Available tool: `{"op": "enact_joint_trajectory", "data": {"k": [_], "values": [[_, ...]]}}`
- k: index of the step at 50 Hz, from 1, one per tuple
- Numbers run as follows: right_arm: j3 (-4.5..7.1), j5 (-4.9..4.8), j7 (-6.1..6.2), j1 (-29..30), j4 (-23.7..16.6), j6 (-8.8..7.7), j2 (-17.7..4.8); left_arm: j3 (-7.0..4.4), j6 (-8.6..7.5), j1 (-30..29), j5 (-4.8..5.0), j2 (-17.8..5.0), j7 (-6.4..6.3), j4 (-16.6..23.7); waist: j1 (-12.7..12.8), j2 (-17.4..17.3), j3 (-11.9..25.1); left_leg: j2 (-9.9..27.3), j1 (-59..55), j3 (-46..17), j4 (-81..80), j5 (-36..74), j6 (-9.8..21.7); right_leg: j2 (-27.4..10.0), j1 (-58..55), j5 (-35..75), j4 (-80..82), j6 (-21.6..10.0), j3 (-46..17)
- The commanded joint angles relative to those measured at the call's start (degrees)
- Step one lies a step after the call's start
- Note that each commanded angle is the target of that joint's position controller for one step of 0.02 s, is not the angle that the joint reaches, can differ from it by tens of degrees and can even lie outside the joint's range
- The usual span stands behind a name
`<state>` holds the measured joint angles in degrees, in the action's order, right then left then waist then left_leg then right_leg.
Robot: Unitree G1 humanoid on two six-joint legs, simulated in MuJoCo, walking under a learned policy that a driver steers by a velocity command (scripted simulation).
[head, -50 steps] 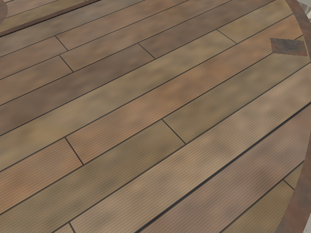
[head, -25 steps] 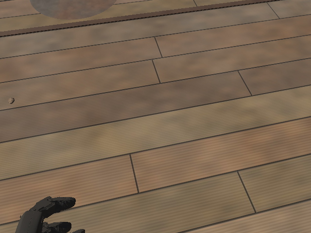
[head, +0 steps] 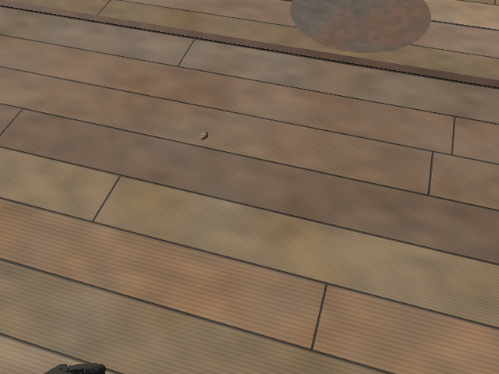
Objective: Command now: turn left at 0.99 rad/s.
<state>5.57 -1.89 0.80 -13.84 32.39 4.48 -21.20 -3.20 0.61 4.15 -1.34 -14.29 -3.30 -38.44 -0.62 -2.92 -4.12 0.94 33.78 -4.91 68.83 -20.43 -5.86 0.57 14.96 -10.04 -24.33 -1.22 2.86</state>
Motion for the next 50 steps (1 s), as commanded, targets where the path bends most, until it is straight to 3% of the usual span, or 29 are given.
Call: {"op": "enact_joint_trajectory", "data": {"k": [1, 6, 9, 11, 12, 13, 14, 15, 16, 18, 19, 20, 21, 23, 26, 29, 30, 31, 33, 40, 41, 43, 44, 45, 46, 47, 48, 49, 50], "values": [[0.47, 0.17, 0.06, 4.24, -6.40, -1.25, -2.91, -2.98, 0.01, 1.49, -0.18, -10.63, -0.09, 2.81, 3.34, 10.77, 7.12, 3.86, 6.90, 3.28, -4.03, 0.41, -1.54, -15.80, -13.34, 11.55, 8.08, -12.09, -8.66], [0.04, 0.63, -0.73, 3.86, -5.87, -1.05, -1.60, -4.15, -0.05, -0.41, 0.45, -12.64, 1.50, 2.38, 2.34, 11.60, 8.37, 4.88, -3.87, 7.03, -16.97, 1.17, 0.60, -17.68, -9.74, 12.14, 7.55, -10.77, -1.07], [0.28, 0.89, -1.14, 3.27, -5.63, -0.45, -1.54, -4.47, -0.60, 0.84, 2.24, -13.17, 2.66, 1.23, 1.41, 11.81, 8.97, 2.73, -10.39, 8.31, -26.94, -0.55, 3.27, -19.09, -9.59, 15.96, 4.11, -9.77, -0.66], [0.76, 1.20, -1.15, -1.30, -3.63, -0.35, -1.51, -3.90, -0.85, 1.17, 3.97, -11.66, 3.00, 0.12, -1.57, 9.91, 9.78, 0.03, -21.38, 8.47, -41.92, 8.25, 6.85, -17.42, -5.73, 15.58, -3.01, -5.96, 1.47], [1.58, 1.35, -0.61, -4.01, -2.52, -0.68, -4.34, -2.72, -1.05, 4.88, 3.33, -8.23, 3.50, -1.37, -1.44, 2.07, 11.17, 2.55, -32.34, 2.71, -47.04, 22.34, 9.11, -13.56, 2.39, 7.46, -11.20, -1.47, 5.35], [1.92, 2.08, 0.38, -3.98, -3.86, -1.30, -9.68, -0.33, -1.38, 5.59, -0.81, -3.35, 4.52, 1.11, 0.83, -17.49, 13.58, 20.08, -43.24, -16.98, -43.98, 49.61, 16.05, -6.43, 19.52, -27.59, -28.55, 4.51, 8.23], [0.93, 4.14, 0.09, -2.45, -4.66, -2.54, -7.11, -1.70, -1.11, 2.57, 0.28, -7.10, 3.79, 0.62, -3.01, -12.35, 17.40, 25.01, -34.40, -17.19, -45.51, 47.26, 24.97, -5.56, 20.54, -29.64, -37.88, 5.69, 0.24], [-0.67, 4.79, -0.50, -0.95, -3.22, -3.58, -2.59, -2.15, -0.47, 1.22, 2.27, -9.11, 3.38, -0.52, -3.08, -7.05, 15.08, 20.00, -30.41, -9.92, -46.94, 39.58, 23.11, -6.60, 17.67, -26.20, -39.45, 5.15, -2.66], [-1.10, 4.27, -0.61, 2.05, -1.49, -4.27, -1.03, -2.05, 0.11, 3.04, 2.92, -7.98, 3.08, -1.47, -0.90, -7.12, 11.76, 16.26, -28.16, -5.05, -47.66, 32.32, 19.73, -6.35, 17.70, -22.67, -37.85, 4.82, -3.25], [-1.58, 3.73, -0.07, 6.23, -0.39, -4.96, -0.16, -2.65, 1.31, 6.36, 2.47, -9.05, 2.32, -4.10, 0.46, -7.06, 8.42, 13.93, -23.82, 1.13, -48.60, 32.10, 17.38, -4.51, 14.66, -15.19, -39.67, 6.07, -5.13], [-0.57, 3.34, 0.36, 2.92, 0.52, -5.02, -2.59, -3.23, 1.28, 8.09, 2.82, -10.89, 2.55, -4.36, -0.66, -7.80, 9.46, 14.29, -26.29, 0.80, -52.09, 17.51, 17.52, -3.41, 17.04, -12.43, -42.90, 6.40, -2.85], [-0.20, 2.79, 0.73, 0.84, 1.47, -5.17, -3.19, -3.57, 1.02, 7.13, 3.41, -11.73, 2.84, -3.55, -2.01, -7.65, 8.49, 15.86, -28.65, -2.17, -55.99, -0.51, 17.35, -4.41, 21.37, -9.58, -43.62, 6.00, -3.44], [-0.30, 2.52, 1.07, 0.19, 2.08, -5.62, -2.91, -3.72, 0.75, 5.08, 3.83, -11.91, 2.91, -2.39, -2.76, -7.67, 6.12, 17.47, -30.46, -5.54, -59.27, -11.25, 16.64, -5.06, 26.37, -7.08, -42.95, 5.40, -4.51], [-0.49, 2.87, 1.65, -1.34, 3.49, -7.12, -1.82, -3.84, -0.07, 3.56, 3.85, -10.89, 2.91, -1.39, -2.89, -5.65, 2.82, 19.80, -35.23, -7.91, -62.10, -15.77, 15.40, -5.60, 33.89, -3.54, -41.94, 4.14, -7.43], [-0.17, 2.69, 1.98, -2.32, 5.06, -9.08, -0.88, -3.82, -1.26, 5.50, 3.27, -8.54, 3.29, -1.48, -1.76, -3.70, 1.98, 20.25, -39.30, -2.67, -63.36, -11.63, 13.85, -6.80, 38.35, -0.44, -41.94, 3.23, -8.26], [0.21, 2.63, 1.70, -1.98, 6.15, -9.93, -0.75, -3.55, -1.29, 6.59, 3.34, -6.91, 3.88, -0.71, -0.47, -2.67, 0.46, 20.05, -37.39, 2.77, -64.40, -8.79, 13.84, -8.32, 39.43, 1.99, -42.25, 3.74, -7.40], [-0.22, 4.85, 0.57, -5.17, 7.82, -9.30, -0.99, -3.32, 0.83, 5.28, -3.12, -6.21, 6.39, -1.45, -0.94, 2.87, -0.43, 18.80, -33.45, 6.58, -64.69, -9.52, 12.99, -6.00, 37.16, 1.37, -43.13, 3.47, -3.18], [0.04, 5.10, 0.14, -5.34, 8.24, -9.29, -1.18, -3.15, 1.66, 4.58, -2.46, -5.18, 7.64, -0.51, -0.70, -0.24, -1.62, 18.28, -32.11, 8.38, -64.46, -9.08, 12.63, -6.65, 37.75, 2.64, -42.76, 2.95, -2.94], [0.11, 4.81, 0.05, -5.35, 9.07, -9.73, -1.27, -2.95, 2.08, 3.24, -0.87, -5.32, 8.71, 0.51, -0.08, -2.68, -2.52, 19.16, -31.64, 10.36, -64.97, -9.79, 12.22, -7.89, 38.82, 5.15, -41.87, 1.71, -3.35], [0.77, 5.08, 0.39, -8.33, 13.12, -9.83, -2.66, -1.48, 1.56, -5.11, -0.35, -5.29, 9.46, 3.78, -1.15, -1.85, -6.91, 19.94, -40.46, 21.16, -66.05, -0.92, 11.05, -9.50, 36.09, 0.58, -28.07, -5.62, 3.18], [0.83, 5.06, 0.26, -8.48, 13.68, -9.43, -3.08, -1.23, 1.49, -5.42, -0.18, -5.13, 9.25, 4.04, -0.88, -1.83, -6.88, 19.46, -41.69, 23.24, -64.28, 6.08, 10.76, -8.65, 33.71, -1.79, -25.87, -7.11, 5.02], [1.13, 4.50, 0.02, -7.85, 14.25, -8.47, -5.51, -1.50, 1.37, -0.64, 0.60, -6.13, 7.91, 3.06, 2.27, -2.36, -1.99, 18.10, -42.45, 27.07, -53.30, 42.61, 10.10, -2.56, 20.83, -8.66, -23.63, -10.29, 10.72], [1.53, 4.19, -0.29, -7.22, 14.30, -7.66, -7.75, -2.29, 0.99, 7.03, 1.38, -7.53, 7.00, 1.34, 6.49, -2.81, 2.85, 18.49, -41.33, 27.34, -41.56, 59.36, 10.41, 1.78, 10.80, -12.16, -23.87, -11.48, 12.05], [1.67, 3.05, -0.89, -5.72, 13.67, -7.05, -9.29, -3.54, 0.06, 18.51, 1.39, -9.48, 6.13, -1.92, 12.26, -1.44, 8.67, 18.37, -33.83, 26.66, -25.38, 63.79, 10.39, 5.20, -5.65, -10.41, -19.22, -12.78, 10.32], [0.32, 3.78, -1.17, -6.01, 13.28, -7.42, -5.43, -5.39, -0.31, 28.53, 0.22, -13.57, 5.27, -6.50, 15.24, 4.17, 12.59, 15.15, -17.67, 24.55, -5.99, 41.99, 8.68, 3.14, -23.77, -15.37, -13.98, -12.66, -0.81], [-2.08, 3.53, -2.01, -7.87, 7.58, -8.54, 4.28, -6.58, -0.14, 23.71, -0.21, -22.43, 4.67, -5.93, 6.75, 24.46, 15.20, 2.19, 6.79, 17.17, 14.64, -9.69, 5.00, -13.52, -34.01, -38.25, 4.88, -17.04, -37.78], [-2.11, 3.62, -1.76, 0.00, 5.36, -9.30, 0.55, -6.34, -0.30, 22.56, -0.06, -20.86, 4.45, -3.02, 9.47, 12.95, 17.92, 1.58, 11.50, 4.29, 19.93, -5.78, 5.28, -17.64, -32.63, -38.20, 14.21, -14.82, -48.93], [-1.84, 2.23, -1.50, 3.32, 5.61, -9.59, -0.92, -5.55, -0.75, 21.66, -1.15, -18.35, 3.92, -4.45, 9.02, 6.48, 11.06, 3.50, 14.35, 4.14, 20.99, 0.69, 6.82, -19.32, -27.52, -30.03, 13.28, -12.76, -41.19], [-2.27, 1.86, -1.19, -0.16, 8.14, -9.73, 0.21, -4.61, -1.80, 20.51, -1.83, -15.09, 3.56, -5.35, 5.76, 2.69, 6.62, 6.22, 11.16, 3.29, 17.47, 4.81, 8.15, -18.60, -18.65, -22.41, 10.87, -11.08, -33.20]]}}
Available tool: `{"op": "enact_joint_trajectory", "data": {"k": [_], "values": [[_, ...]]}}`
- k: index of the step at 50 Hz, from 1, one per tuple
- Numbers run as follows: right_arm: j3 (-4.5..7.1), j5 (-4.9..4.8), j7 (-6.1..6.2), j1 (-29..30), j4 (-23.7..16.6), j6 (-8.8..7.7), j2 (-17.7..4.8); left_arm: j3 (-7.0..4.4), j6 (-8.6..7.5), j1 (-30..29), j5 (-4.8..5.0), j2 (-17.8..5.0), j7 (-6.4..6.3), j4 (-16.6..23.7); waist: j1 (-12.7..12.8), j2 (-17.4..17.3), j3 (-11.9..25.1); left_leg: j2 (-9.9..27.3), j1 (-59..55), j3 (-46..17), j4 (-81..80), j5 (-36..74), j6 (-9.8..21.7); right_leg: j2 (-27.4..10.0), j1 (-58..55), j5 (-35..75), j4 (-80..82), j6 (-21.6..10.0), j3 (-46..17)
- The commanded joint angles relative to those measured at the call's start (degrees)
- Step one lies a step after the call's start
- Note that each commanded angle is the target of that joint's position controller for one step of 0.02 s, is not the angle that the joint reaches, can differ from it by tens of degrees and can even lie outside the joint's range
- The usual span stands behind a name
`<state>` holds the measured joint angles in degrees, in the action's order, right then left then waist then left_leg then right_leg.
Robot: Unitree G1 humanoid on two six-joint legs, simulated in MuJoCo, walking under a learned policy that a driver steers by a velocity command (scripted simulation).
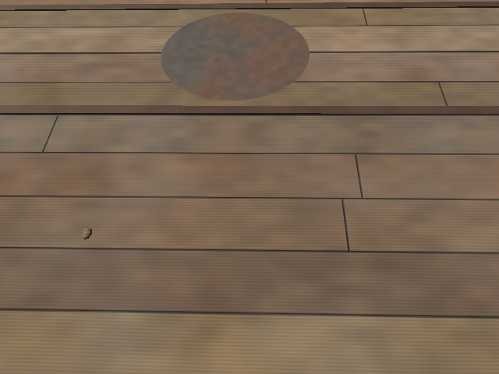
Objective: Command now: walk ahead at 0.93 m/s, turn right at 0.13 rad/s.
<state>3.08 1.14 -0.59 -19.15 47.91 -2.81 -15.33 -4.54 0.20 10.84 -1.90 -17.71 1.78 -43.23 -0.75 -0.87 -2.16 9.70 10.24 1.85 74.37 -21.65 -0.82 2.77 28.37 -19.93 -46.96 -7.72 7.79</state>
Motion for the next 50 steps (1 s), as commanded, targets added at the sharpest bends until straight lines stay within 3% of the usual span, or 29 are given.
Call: {"op": "enact_joint_trajectory", "data": {"k": [1, 3, 6, 11, 14, 17, 19, 20, 21, 22, 23, 24, 26, 28, 29, 30, 31, 33, 35, 37, 38, 39, 40, 41, 42, 43, 45, 48, 50], "values": [[0.00, -0.39, -0.09, 3.81, -5.79, -1.97, -4.93, -2.19, -2.71, 10.35, -1.20, -8.43, -1.45, -0.56, 3.20, -1.21, 3.03, -0.83, 29.91, -5.60, 8.18, 8.82, 3.76, -18.11, -24.22, -8.78, 32.71, -2.52, -31.49], [-0.12, -0.32, -1.19, -2.19, -2.43, 0.33, -3.35, -0.73, -4.68, 7.44, -0.15, -4.96, -1.15, -0.83, -0.58, 3.11, 1.89, -0.70, 24.17, -8.33, 4.16, 12.35, 3.58, -16.13, -16.74, -5.47, 35.84, 2.15, -22.51], [0.43, -1.45, -2.28, 2.53, -1.28, 2.21, -3.37, -0.12, -6.69, 9.22, 0.37, -3.48, -0.53, -2.72, 0.23, 1.93, -5.10, -2.40, 29.84, -8.36, -2.43, 18.18, 3.50, -12.71, -16.82, 8.62, 40.00, 7.63, -10.39], [-0.64, -1.51, -3.14, 12.90, -3.48, 1.11, -1.64, 1.40, -7.52, 13.71, 0.75, -0.85, -1.16, -5.04, 2.37, 4.22, -6.31, -7.59, 32.95, 3.50, -18.22, 27.35, 6.26, -7.99, -26.23, 43.85, 41.82, 10.44, 5.60], [-1.46, -1.34, -3.33, 12.07, -3.74, 0.82, -1.58, 1.81, -7.20, 11.18, 1.13, -2.88, -2.82, -4.77, -0.66, 4.69, -3.39, -11.69, 24.19, 10.95, -29.73, 28.45, 8.18, -9.12, -30.54, 71.76, 38.32, 11.20, 9.57], [0.14, -1.27, -2.60, -1.52, -0.36, 2.37, -6.99, 0.45, -5.93, 7.16, 0.71, -8.07, -5.70, -4.06, -9.41, 9.47, 4.92, -15.88, 7.91, 12.54, -31.74, 24.90, 10.19, -13.19, -35.79, 97.36, 21.52, 11.48, 9.22], [3.29, -1.24, -1.46, -26.73, 6.55, 3.27, -12.50, -0.75, -4.17, -3.80, 0.05, -10.65, -6.01, -1.04, -23.23, 6.81, 10.55, -12.87, -14.49, 2.91, -36.05, 19.40, 16.94, -12.53, -23.39, 86.46, -15.18, 9.75, 6.56], [3.59, -3.62, -0.83, -28.24, 8.92, 3.82, -9.67, 0.01, -4.19, -12.65, 0.63, -6.28, -4.39, 0.45, -25.72, -8.59, 5.72, -9.78, -20.35, -2.20, -47.38, 23.67, 20.13, 1.12, -8.87, 23.96, -44.89, 8.40, 6.33], [2.82, -1.70, -0.85, -17.72, 7.82, 3.23, -10.31, 3.21, -5.52, -10.15, -0.60, 4.16, -2.94, 5.20, -10.63, -14.33, -1.51, -10.29, -17.82, -14.11, -35.80, 34.41, 22.23, 4.94, 12.40, -6.86, -59.28, 8.54, -3.14], [2.48, -0.71, -0.53, -10.82, 4.64, 2.67, -10.74, 4.78, -6.34, -2.21, 0.29, 7.00, -2.20, 8.92, -2.69, -9.63, 8.20, -3.24, -24.45, -35.06, -42.25, 23.83, 30.25, 3.36, 21.65, -8.28, -61.31, 9.40, -13.43], [2.83, 0.45, 0.89, -7.77, 2.51, 2.49, -10.41, 5.49, -8.20, 1.69, -0.86, 3.64, -1.10, 10.15, -0.53, -6.49, 7.96, 4.29, -19.11, -52.81, -60.66, -7.80, 30.96, 0.56, 24.00, -6.20, -51.77, 7.61, -17.80], [2.28, 1.55, 1.35, -4.26, 1.65, 1.72, -6.90, 4.40, -8.32, -0.33, -1.16, -1.69, -0.98, 8.11, 1.79, 6.01, 0.68, 4.41, -9.39, -50.59, -65.14, -11.88, 27.44, -3.36, 21.57, -1.89, -44.47, 7.87, -17.13], [1.71, 0.31, 1.59, -1.63, 1.30, -0.38, -7.98, 4.36, -5.96, -0.77, -2.44, -3.05, -1.63, 6.50, 5.02, 11.12, -5.79, -0.31, 5.88, -35.87, -62.24, 13.23, 23.15, -6.44, 12.76, 0.12, -33.04, 9.90, -13.98], [1.30, -0.29, 0.92, -3.26, 2.14, -2.48, -8.18, 5.01, -4.08, -3.79, -1.49, -2.03, -1.70, 7.33, 4.21, 10.53, -7.01, -5.19, 16.50, -22.77, -62.33, 39.92, 20.08, -8.09, 1.64, 4.34, -18.11, 11.61, -8.99], [1.53, -0.40, 0.67, -4.35, 3.11, -2.93, -8.46, 5.79, -4.04, -6.70, -0.75, -0.11, -1.61, 8.70, 2.69, 6.88, -6.29, -7.51, 16.69, -17.79, -61.80, 49.02, 18.18, -7.96, -1.46, 8.19, -9.20, 11.59, -7.44], [-0.07, -4.04, 1.64, -3.68, 2.04, -3.64, -1.24, 5.26, -6.47, -16.28, 2.31, 0.67, -2.52, 11.41, -1.54, 6.24, -5.40, -10.76, 16.27, -16.45, -58.68, 43.67, 15.00, -6.49, -1.85, 13.01, -1.00, 11.88, -8.92], [0.00, -4.46, 2.07, -6.49, 3.25, -3.40, -3.18, 5.83, -7.16, -18.43, 2.26, 2.53, -2.70, 12.63, -3.29, 4.55, -2.21, -12.47, 11.50, -13.72, -56.97, 43.51, 12.75, -3.75, -2.77, 19.46, 7.73, 11.49, -7.10], [1.06, -3.40, 2.41, -12.29, 5.24, -1.86, -7.29, 5.13, -7.34, -18.82, 2.28, 2.62, -2.79, 13.41, -6.41, -1.14, 3.54, -11.58, 2.81, -14.02, -54.73, 42.75, 9.93, 1.04, -6.04, 30.09, 16.51, 10.73, -5.66], [0.71, -2.24, 2.56, -13.49, 6.03, -0.51, -5.37, 3.72, -7.38, -18.54, 1.99, 0.66, -2.42, 14.16, -5.78, -4.97, 5.32, -10.88, -2.16, -15.63, -50.31, 40.54, 7.98, 3.05, -9.14, 33.24, 20.64, 8.90, -6.19], [1.03, -1.93, 3.07, -7.87, 4.20, 0.11, -5.54, 1.99, -7.78, -9.31, 1.17, -1.91, -2.07, 11.66, 1.55, -7.48, 8.89, -11.25, -3.75, -15.23, -39.84, 45.46, 4.80, 2.43, -18.46, 38.52, 24.79, 6.28, -7.09], [1.05, -1.19, 3.17, -2.73, 1.62, 0.17, -5.55, 1.19, -8.06, 2.07, 0.49, -3.67, -1.95, 7.81, 7.19, -7.15, 13.83, -12.28, 0.36, -14.27, -27.44, 39.72, 2.49, -3.05, -29.60, 48.12, 23.33, 4.19, -10.81], [-0.07, 0.32, 3.01, -4.81, -0.29, 0.00, -1.32, 1.44, -7.97, 10.12, -1.08, -5.81, -1.75, 4.87, 7.28, 6.61, 22.15, -18.66, 12.50, -10.62, -5.43, -4.76, -0.32, -17.03, -45.51, 78.90, 15.64, -1.81, -23.75], [-0.79, -1.29, 1.98, -20.20, 2.41, -0.47, 0.34, 2.19, -7.79, 10.72, -1.54, -3.83, -0.79, 4.30, 1.40, 15.39, 31.31, -20.30, 19.14, -19.56, 5.77, -20.27, -0.98, -28.49, -54.16, 84.43, 14.48, -11.77, -42.41], [0.09, -1.42, 1.42, -19.39, 4.08, -0.10, -3.84, 1.65, -6.82, 7.18, 0.02, -3.10, -0.42, 4.83, 2.26, 10.66, 27.37, -17.05, 20.93, -20.50, 9.06, -18.04, -2.40, -25.79, -48.66, 80.37, 15.70, -12.24, -39.59], [-0.03, -3.58, 1.38, -16.29, 2.49, 1.00, -3.97, 1.14, -6.26, -0.25, 1.85, -3.09, -0.33, 4.43, -1.08, 9.36, 23.52, -13.38, 27.96, -16.53, 10.54, -11.49, -2.51, -26.96, -43.49, 44.02, 20.81, -13.77, -43.28], [0.79, -2.09, 2.31, -6.77, 1.44, 2.12, -6.51, 2.33, -5.58, -5.08, 1.84, 0.79, -0.78, 6.49, 0.97, -0.86, 15.57, -10.42, 23.98, -11.06, 6.01, -6.63, -3.37, -21.09, -28.74, 30.40, 26.73, -10.24, -38.53], [1.45, -1.35, 2.94, -1.56, -1.08, 3.57, -5.70, 3.17, -5.00, -6.87, 0.55, 0.77, -0.43, 4.67, -1.37, 1.19, 6.81, -9.12, 17.75, -8.55, -3.67, -3.72, -3.13, -13.82, -13.17, 28.04, 30.06, -6.01, -29.11], [-0.07, -0.86, 3.45, -1.45, -1.53, 2.82, 0.16, 2.42, -4.44, -4.89, 0.17, -0.62, -0.94, 1.77, -1.95, 6.50, 8.32, -9.02, 8.89, -5.56, -23.65, -3.13, -3.37, -9.86, -9.01, 39.40, 29.60, -4.66, -20.58], [-0.32, -0.68, 3.63, -0.41, -1.28, 2.91, -0.06, 1.91, -4.04, -2.65, 0.48, -1.92, -1.49, 0.52, -1.30, 7.05, 12.25, -8.70, 5.36, -6.10, -29.99, 1.02, -3.26, -11.60, -11.89, 36.43, 29.16, -5.31, -21.74]]}}
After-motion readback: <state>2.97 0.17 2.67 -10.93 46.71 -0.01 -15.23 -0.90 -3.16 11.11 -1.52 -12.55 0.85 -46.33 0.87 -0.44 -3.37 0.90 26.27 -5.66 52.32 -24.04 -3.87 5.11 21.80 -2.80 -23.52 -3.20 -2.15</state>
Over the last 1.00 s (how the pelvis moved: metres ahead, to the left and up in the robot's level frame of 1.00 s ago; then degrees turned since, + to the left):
0.28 -0.07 -0.04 -16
